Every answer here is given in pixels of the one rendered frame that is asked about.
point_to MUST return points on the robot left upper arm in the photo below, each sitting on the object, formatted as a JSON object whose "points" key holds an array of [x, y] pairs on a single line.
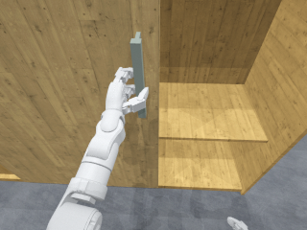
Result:
{"points": [[72, 216]]}

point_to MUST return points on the wardrobe door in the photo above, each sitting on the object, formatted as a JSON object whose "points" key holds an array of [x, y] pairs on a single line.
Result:
{"points": [[3, 170], [57, 60]]}

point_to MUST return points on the robot left forearm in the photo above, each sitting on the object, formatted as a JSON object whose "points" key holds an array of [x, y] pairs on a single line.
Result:
{"points": [[89, 184]]}

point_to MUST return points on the handle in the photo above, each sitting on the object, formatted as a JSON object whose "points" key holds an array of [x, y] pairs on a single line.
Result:
{"points": [[136, 52]]}

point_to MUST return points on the left robot hand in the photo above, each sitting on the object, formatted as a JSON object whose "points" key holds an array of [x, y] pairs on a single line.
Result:
{"points": [[119, 92]]}

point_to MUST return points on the right robot hand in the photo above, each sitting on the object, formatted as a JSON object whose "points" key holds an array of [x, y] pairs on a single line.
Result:
{"points": [[236, 224]]}

